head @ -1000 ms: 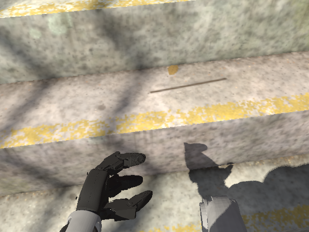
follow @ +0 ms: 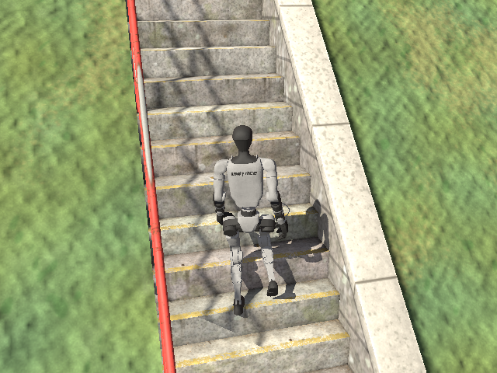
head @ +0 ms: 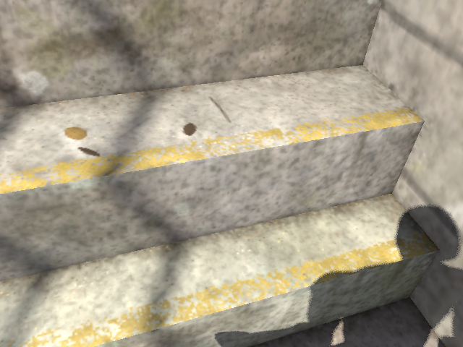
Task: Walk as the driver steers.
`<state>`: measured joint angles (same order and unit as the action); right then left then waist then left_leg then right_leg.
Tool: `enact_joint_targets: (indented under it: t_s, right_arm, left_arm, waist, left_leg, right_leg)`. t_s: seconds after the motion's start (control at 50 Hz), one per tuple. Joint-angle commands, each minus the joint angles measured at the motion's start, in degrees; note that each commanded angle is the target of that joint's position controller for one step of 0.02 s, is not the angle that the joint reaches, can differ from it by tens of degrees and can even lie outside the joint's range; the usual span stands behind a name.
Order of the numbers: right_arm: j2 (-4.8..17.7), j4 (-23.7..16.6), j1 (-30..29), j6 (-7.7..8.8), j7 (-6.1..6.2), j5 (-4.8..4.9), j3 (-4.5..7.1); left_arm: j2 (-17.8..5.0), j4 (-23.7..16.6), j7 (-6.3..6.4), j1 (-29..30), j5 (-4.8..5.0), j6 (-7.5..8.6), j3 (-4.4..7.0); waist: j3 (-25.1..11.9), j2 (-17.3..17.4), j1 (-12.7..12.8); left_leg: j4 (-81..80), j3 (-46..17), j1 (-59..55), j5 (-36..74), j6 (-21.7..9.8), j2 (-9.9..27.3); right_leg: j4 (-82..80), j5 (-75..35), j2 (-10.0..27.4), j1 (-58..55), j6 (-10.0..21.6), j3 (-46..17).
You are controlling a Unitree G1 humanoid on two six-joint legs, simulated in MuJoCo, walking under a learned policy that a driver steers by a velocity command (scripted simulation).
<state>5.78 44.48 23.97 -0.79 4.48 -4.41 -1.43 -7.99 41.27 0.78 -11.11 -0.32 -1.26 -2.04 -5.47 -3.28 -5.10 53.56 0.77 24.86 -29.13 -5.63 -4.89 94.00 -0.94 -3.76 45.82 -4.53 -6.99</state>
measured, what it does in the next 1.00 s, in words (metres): climbs: right foot, then left foot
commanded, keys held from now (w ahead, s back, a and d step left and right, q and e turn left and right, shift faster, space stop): no key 0.74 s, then w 0.26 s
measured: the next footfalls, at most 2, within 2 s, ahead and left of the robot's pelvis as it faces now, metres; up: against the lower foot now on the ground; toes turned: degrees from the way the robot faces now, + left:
right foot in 0.22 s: +0.16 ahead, -0.15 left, +0.00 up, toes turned -3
left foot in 0.54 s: +0.09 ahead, +0.09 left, +0.00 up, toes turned +1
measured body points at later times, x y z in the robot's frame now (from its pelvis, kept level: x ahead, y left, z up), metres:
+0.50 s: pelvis +0.07 -0.05 +0.04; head +0.05 -0.06 +0.49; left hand +0.20 +0.16 -0.08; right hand +0.16 -0.26 -0.10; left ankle +0.03 +0.11 -0.63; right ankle +0.12 -0.14 -0.69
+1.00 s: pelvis +0.11 -0.04 +0.04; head +0.11 -0.06 +0.49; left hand +0.17 +0.19 -0.11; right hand +0.12 -0.29 -0.12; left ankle +0.05 +0.09 -0.69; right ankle +0.11 -0.14 -0.69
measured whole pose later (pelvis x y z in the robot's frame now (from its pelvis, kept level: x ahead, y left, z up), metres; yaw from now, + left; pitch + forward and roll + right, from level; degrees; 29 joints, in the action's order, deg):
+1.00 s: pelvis +0.11 -0.04 +0.04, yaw +0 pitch +4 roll +2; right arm 11.6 59.3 18.2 -0.8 1.2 -1.8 0.5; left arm -11.3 58.1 -0.7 -14.7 0.0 1.3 -0.3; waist -5.7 0.1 -1.4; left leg 33.9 1.0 15.2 -23.4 -4.5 -0.1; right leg 37.9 19.9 1.8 23.1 4.7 4.2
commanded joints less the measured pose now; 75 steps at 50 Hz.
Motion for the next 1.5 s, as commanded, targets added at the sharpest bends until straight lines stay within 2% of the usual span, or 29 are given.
enact_joint_targets:
  t_s: [0.02,0.1,0.16,0.2,0.24,0.26,0.28,0.34,0.4,0.48,0.52,0.6,0.74,0.94,0.98,1.02,1.04,1.06,1.1,1.16,1.22,1.26,1.32,1.36,1.38,1.4,1.44,1.48,1.5]
  right_arm:
    - [5.43,-4.26,0.59,0.49,0.25,0.31,1.18]
    - [6.79,-6.76,-0.5,-0.14,0.91,0.93,1.98]
    - [5.17,-9.74,-9.33,-2.75,1.56,1.64,0.65]
    - [6.78,-7.65,-6.03,-1.37,0.47,0.12,1.01]
    - [5.66,-4.54,-6.88,2.3,-2.18,2.1,0.78]
    - [2.44,-1.57,-1.44,2.55,-2.91,2.84,0.84]
    - [4.77,3.06,3.4,1.6,-3.03,4.48,2.05]
    - [3.89,-1.52,-5.84,-0.65,-2.13,3.75,2.41]
    - [3.84,-1.51,-7.12,-0.56,-2.15,3.73,1.49]
    - [1.82,-0.53,-11.49,-1.05,-1.66,3.24,-1.52]
    - [4.0,5.18,-6.38,-1.68,-1.23,3.8,0.01]
    - [8.91,7.89,-7.42,-0.25,-3.31,2.05,1.4]
    - [6.81,13.69,-6.03,1.49,-4.47,2.05,1.28]
    - [13.51,12.39,-6.27,0.39,-2.7,2.24,3.48]
    - [12.26,11.01,-10.83,0.73,-3.09,2.92,3.0]
    - [4.44,9.11,-17.21,2.58,-4.92,3.29,0.03]
    - [3.18,11.29,-16.26,4.79,-5.12,4.86,-0.34]
    - [3.82,10.91,-17.95,6.76,-6.15,6.15,0.16]
    - [-1.67,0.0,-29.91,9.63,-6.87,4.92,-2.67]
    - [-1.74,-8.05,-29.58,10.2,-8.74,5.23,-4.39]
    - [-1.76,-11.95,-24.74,7.38,-9.83,5.56,-7.11]
    - [0.11,-15.01,-32.04,5.44,-7.74,5.43,-8.33]
    - [-1.5,-18.96,-43.87,5.83,-5.99,5.32,-10.13]
    - [4.13,-12.96,-27.45,6.04,-7.08,3.98,-5.61]
    - [7.82,-10.11,-18.12,6.14,-7.78,2.68,-3.52]
    - [12.34,-5.27,-9.07,4.78,-7.02,2.08,-1.45]
    - [18.68,3.51,-0.32,1.0,-3.9,-0.03,2.12]
    - [4.91,4.63,-16.11,2.02,-3.86,0.31,-1.34]
    - [-0.19,7.56,-15.9,2.96,-4.26,1.42,-2.38]
  left_arm:
    - [-3.69,-6.55,0.26,6.75,0.68,1.89,1.33]
    - [-4.55,-7.06,-1.03,6.05,1.4,2.45,1.44]
    - [1.23,-8.41,-0.47,9.05,0.29,-0.19,-1.62]
    - [-2.65,-3.44,0.28,4.72,0.72,-1.25,1.34]
    - [-9.23,1.43,-0.12,-10.06,-0.42,-0.69,4.3]
    - [-6.78,1.85,0.53,-11.22,-3.63,-0.96,3.1]
    - [-3.34,-0.95,0.94,-7.51,-5.84,-0.35,1.97]
    - [-4.79,-0.11,1.36,4.71,-1.74,0.42,1.12]
    - [-2.95,0.28,2.88,5.24,-1.27,0.22,0.04]
    - [-3.65,0.85,3.29,5.0,-0.87,-0.91,0.5]
    - [-1.67,1.94,1.94,0.27,-2.9,-0.52,0.35]
    - [-2.71,6.04,-1.41,-3.93,0.35,2.15,1.78]
    - [-3.6,10.35,-1.19,0.23,-0.8,0.72,2.16]
    - [-3.47,13.67,-1.87,-0.12,0.2,3.25,1.38]
    - [-5.07,15.44,-1.54,-5.55,0.06,3.41,1.63]
    - [-15.0,19.24,-0.67,-22.21,-0.68,2.87,5.0]
    - [-15.65,20.73,0.02,-31.55,-2.7,2.18,5.73]
    - [-10.85,21.13,0.77,-29.66,-4.67,2.75,3.88]
    - [-10.88,20.26,0.64,-24.69,-3.7,3.92,3.79]
    - [0.1,21.52,0.46,-23.34,-4.22,5.2,0.07]
    - [-3.13,17.77,0.59,-8.36,-2.68,5.53,-0.87]
    - [-4.23,18.17,-0.1,-8.57,-0.42,5.64,-1.45]
    - [-8.84,25.15,2.0,-26.23,3.04,4.26,0.09]
    - [-14.92,24.56,1.59,-25.78,-0.48,4.88,1.8]
    - [-16.67,22.68,1.61,-23.38,-0.45,4.76,2.9]
    - [-15.63,19.86,0.45,-19.04,-0.27,5.34,3.62]
    - [-5.57,13.18,-3.26,0.25,-0.17,6.11,2.52]
    - [4.56,-0.87,-5.68,13.43,0.28,6.78,-0.65]
    - [4.28,-2.46,-5.86,10.61,-0.27,7.14,-1.25]
  waist:
    - [2.07,11.21,0.07]
    - [2.66,9.61,0.37]
    - [5.34,11.7,2.85]
    - [2.09,14.11,1.68]
    - [-1.16,5.85,7.66]
    - [-4.49,-4.86,4.88]
    - [-6.29,0.97,3.95]
    - [5.82,0.03,0.43]
    - [4.39,0.73,1.2]
    - [6.27,-5.17,4.2]
    - [3.64,-4.42,6.03]
    - [2.71,9.97,8.55]
    - [1.88,5.89,5.11]
    - [6.78,7.76,3.49]
    - [6.73,5.47,6.89]
    - [-0.23,-13.37,13.45]
    - [-6.33,-15.64,17.89]
    - [-4.37,-6.38,15.18]
    - [4.21,0.66,12.68]
    - [2.74,4.87,7.52]
    - [6.56,3.18,-1.58]
    - [7.74,3.19,0.03]
    - [-3.19,-3.51,4.48]
    - [-12.86,-12.94,-2.86]
    - [-19.82,-11.66,-4.58]
    - [-22.14,-0.27,-5.58]
    - [-12.05,23.78,-7.74]
    - [8.46,15.29,2.78]
    - [12.08,11.02,6.76]
  left_leg:
    - [-17.14,-28.02,-14.24,24.09,-9.28,14.67]
    - [-14.76,-28.98,-18.12,31.93,-10.02,16.36]
    - [-23.57,-18.9,-5.9,43.5,-5.76,13.11]
    - [-25.09,-19.88,-3.32,61.96,-8.45,16.66]
    - [-6.28,-11.34,-1.72,44.82,-2.71,9.15]
    - [5.36,-13.22,4.49,12.12,3.43,4.33]
    - [17.94,-16.4,3.25,7.55,7.94,5.39]
    - [36.8,-11.23,10.15,8.72,11.93,3.84]
    - [34.25,-8.38,9.12,15.99,11.94,4.35]
    - [-9.34,1.28,2.18,3.81,8.52,6.5]
    - [-21.52,-0.16,-7.11,4.53,6.97,6.9]
    - [-26.64,-4.64,-12.07,29.12,-0.35,9.84]
    - [-31.9,-4.37,-10.31,26.58,-0.85,9.44]
    - [-36.67,-19.18,-10.0,-0.14,-11.97,18.59]
    - [-31.47,-12.95,-2.25,6.02,-10.33,15.03]
    - [1.59,2.16,21.37,21.77,-3.3,2.66]
    - [29.36,-0.11,30.3,10.74,1.34,-2.4]
    - [58.89,-9.44,37.77,8.15,2.57,-3.18]
    - [83.97,-11.65,57.92,10.25,2.18,-4.0]
    - [96.85,-14.72,67.09,5.99,-1.47,-0.29]
    - [82.01,-9.5,50.33,13.76,-1.94,4.15]
    - [63.53,-0.32,38.31,20.99,0.04,5.88]
    - [32.71,14.21,7.87,-0.21,-1.36,3.46]
    - [25.5,11.01,8.91,-11.64,-3.46,-1.07]
    - [18.13,2.08,3.41,-8.7,-5.08,1.51]
    - [5.13,-16.44,-7.63,-10.97,-8.31,9.05]
    - [-36.36,-60.54,-10.87,-27.63,-16.45,19.65]
    - [-26.96,-41.03,11.2,-25.4,-8.08,19.52]
    - [-23.46,-30.19,11.55,-17.32,-4.11,17.15]
  right_leg:
    - [-0.03,4.1,0.18,12.93,-2.07,-2.51]
    - [2.67,10.89,0.95,16.08,-3.2,-3.94]
    - [-42.29,30.79,4.47,-7.47,-3.6,14.17]
    - [-53.43,17.5,0.82,-28.2,0.16,19.49]
    - [-67.34,-8.69,6.62,-41.83,8.75,3.23]
    - [-70.17,-27.93,18.73,-48.25,17.22,-15.07]
    - [-71.99,-12.2,23.17,-41.56,23.36,-21.61]
    - [-76.46,16.46,17.05,-27.5,19.63,-7.91]
    - [-74.93,15.81,13.05,-26.15,17.22,-0.19]
    - [-76.67,17.75,10.01,-26.63,15.09,4.31]
    - [-76.33,21.2,15.14,-28.17,16.14,-1.69]
    - [-70.47,8.86,9.25,-27.24,10.31,4.3]
    - [-68.3,5.91,8.79,-31.99,9.87,7.66]
    - [-52.96,19.16,5.12,-13.27,11.29,12.11]
    - [-59.21,19.3,5.89,-23.86,11.23,10.62]
    - [-75.05,20.67,17.82,-52.39,18.91,-12.33]
    - [-84.55,21.49,26.58,-60.93,24.91,-30.8]
    - [-83.1,15.86,28.4,-61.64,25.39,-32.62]
    - [-74.88,-7.48,23.2,-64.4,22.64,-16.29]
    - [-73.5,-13.24,22.05,-64.54,16.72,-7.78]
    - [-86.72,4.09,19.01,-27.73,14.45,4.17]
    - [-94.4,5.78,15.21,-12.64,15.83,10.08]
    - [-96.86,-43.84,14.04,-19.27,16.93,13.21]
    - [-73.45,-109.67,19.06,-48.29,19.52,12.34]
    - [-62.85,-112.57,19.45,-53.53,19.45,11.32]
    - [-52.04,-98.59,17.18,-40.54,19.41,11.26]
    - [-3.82,-3.77,-0.7,-4.98,17.31,-0.91]
    - [30.04,9.75,-2.27,17.85,17.11,-10.56]
    - [29.7,8.21,-1.59,21.93,17.42,-9.48]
